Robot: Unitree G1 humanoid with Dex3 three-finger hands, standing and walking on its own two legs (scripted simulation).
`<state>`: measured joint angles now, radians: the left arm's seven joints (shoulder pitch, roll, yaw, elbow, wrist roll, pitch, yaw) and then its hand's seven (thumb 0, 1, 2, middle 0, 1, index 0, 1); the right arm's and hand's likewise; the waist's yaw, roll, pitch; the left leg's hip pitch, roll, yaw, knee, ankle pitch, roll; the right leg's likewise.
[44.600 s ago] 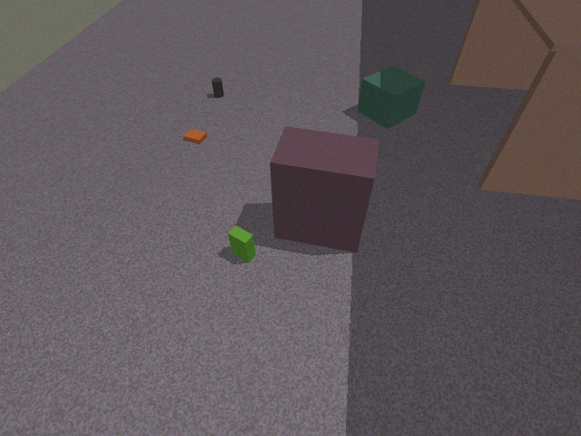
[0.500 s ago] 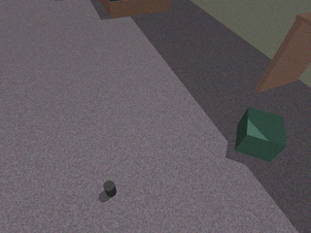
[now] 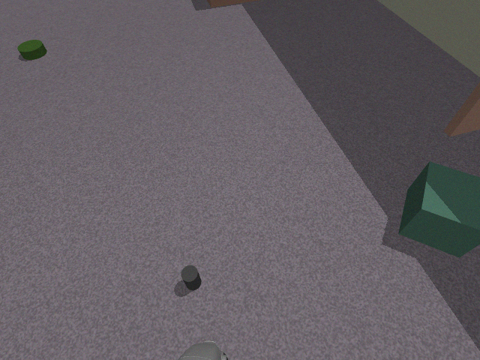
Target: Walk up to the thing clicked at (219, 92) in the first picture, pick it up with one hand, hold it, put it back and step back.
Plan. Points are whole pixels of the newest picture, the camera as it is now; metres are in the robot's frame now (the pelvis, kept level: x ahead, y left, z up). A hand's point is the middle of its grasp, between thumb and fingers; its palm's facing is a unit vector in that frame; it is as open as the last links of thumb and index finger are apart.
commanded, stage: walk up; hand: left
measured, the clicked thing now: (191, 278) +0.47 +0.24 -0.70
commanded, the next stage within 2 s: stand in 1.56 s
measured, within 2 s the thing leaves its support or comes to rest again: neither
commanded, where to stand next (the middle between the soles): +0.07 +0.01 m, yaw -1 degrees
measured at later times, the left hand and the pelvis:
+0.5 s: hand out of the picture +0.01 +0.28 -0.14, palm faces -0.01 -0.90 -0.43, open 7.4 cm; pelvis -0.06 +0.00 +0.00, yaw +1 degrees
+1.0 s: hand out of the picture +0.01 +0.26 -0.13, palm faces +0.02 -0.94 -0.35, open 7.4 cm; pelvis -0.06 +0.00 +0.02, yaw +1 degrees
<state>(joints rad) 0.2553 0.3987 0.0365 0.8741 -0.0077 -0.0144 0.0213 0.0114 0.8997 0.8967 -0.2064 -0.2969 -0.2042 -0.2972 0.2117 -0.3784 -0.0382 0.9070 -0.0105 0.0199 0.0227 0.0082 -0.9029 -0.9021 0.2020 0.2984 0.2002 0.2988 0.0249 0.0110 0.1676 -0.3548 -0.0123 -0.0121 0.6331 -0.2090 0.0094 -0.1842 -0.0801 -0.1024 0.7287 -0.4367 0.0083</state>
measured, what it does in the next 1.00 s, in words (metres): steps on the spot: right foot, then left foot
